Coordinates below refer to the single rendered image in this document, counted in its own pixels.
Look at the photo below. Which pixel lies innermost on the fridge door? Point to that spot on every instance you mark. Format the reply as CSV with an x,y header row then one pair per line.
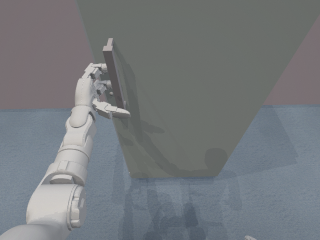
x,y
193,74

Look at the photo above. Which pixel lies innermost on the robot left hand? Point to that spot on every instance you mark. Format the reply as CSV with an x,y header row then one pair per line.
x,y
86,91

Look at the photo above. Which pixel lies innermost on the left robot forearm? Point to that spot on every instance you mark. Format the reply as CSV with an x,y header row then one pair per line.
x,y
71,162

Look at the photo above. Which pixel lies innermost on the handle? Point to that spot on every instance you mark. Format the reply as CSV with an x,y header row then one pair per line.
x,y
112,69

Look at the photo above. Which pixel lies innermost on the robot left upper arm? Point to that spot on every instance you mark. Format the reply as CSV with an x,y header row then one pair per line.
x,y
54,211

